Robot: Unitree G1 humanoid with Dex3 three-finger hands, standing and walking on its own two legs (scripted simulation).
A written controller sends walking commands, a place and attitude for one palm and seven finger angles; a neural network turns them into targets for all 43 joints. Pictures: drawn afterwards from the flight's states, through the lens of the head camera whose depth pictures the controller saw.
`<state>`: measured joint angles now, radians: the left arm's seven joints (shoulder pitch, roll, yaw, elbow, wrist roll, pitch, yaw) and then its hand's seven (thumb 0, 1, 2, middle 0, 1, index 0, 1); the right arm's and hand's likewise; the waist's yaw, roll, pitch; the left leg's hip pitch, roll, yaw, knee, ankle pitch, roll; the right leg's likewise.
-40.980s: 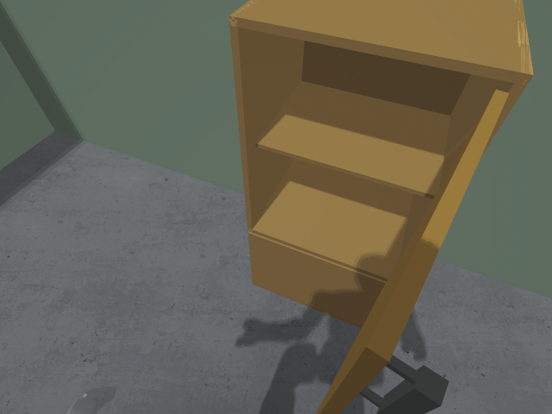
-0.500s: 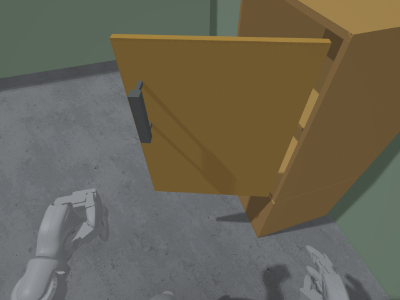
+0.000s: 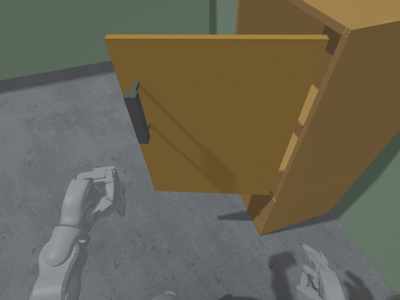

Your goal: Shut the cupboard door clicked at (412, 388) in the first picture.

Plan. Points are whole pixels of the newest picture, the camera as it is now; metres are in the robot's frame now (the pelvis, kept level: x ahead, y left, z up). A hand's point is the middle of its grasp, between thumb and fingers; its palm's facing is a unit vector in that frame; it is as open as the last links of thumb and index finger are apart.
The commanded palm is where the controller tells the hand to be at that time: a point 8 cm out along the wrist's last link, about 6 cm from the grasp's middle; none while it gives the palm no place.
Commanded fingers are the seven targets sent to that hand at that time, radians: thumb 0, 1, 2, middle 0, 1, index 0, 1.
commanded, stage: bring the fist close to the handle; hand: left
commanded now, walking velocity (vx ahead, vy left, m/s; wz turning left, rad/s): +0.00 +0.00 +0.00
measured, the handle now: (140, 113) +0.51 +0.18 +0.08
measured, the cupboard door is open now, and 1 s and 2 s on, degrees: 69 69 58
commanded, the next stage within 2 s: push the door shut along its arc in 1.08 s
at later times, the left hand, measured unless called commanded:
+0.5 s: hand (136, 158) +0.37 +0.16 +0.09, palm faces +0.01 -1.00 -0.02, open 3.1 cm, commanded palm +0.34 +0.21 +0.09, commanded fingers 0.00 0.90 0.90 -1.30 -1.50 -1.30 -1.50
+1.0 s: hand (144, 143) +0.41 +0.15 +0.09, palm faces +0.02 -1.00 -0.01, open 3.1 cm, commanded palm +0.38 +0.20 +0.09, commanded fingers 0.00 0.90 0.90 -1.30 -1.50 -1.30 -1.50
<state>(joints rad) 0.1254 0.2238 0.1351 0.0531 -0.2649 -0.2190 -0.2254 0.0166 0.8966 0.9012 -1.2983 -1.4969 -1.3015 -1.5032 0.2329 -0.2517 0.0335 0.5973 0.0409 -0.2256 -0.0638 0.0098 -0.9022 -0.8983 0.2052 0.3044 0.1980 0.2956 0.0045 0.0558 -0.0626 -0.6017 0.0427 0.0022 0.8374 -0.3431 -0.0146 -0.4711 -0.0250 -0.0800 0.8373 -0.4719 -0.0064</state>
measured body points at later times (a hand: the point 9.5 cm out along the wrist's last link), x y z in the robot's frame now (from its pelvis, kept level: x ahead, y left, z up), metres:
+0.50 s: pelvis +0.00 +0.00 +0.00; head +0.05 -0.01 +0.45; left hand +0.36 +0.21 +0.09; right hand +0.13 -0.25 -0.10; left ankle +0.05 +0.13 -0.70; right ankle -0.03 -0.11 -0.70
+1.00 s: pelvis +0.00 +0.00 +0.00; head +0.05 -0.01 +0.45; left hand +0.40 +0.20 +0.09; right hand +0.08 -0.26 -0.11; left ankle +0.05 +0.13 -0.70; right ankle -0.03 -0.11 -0.70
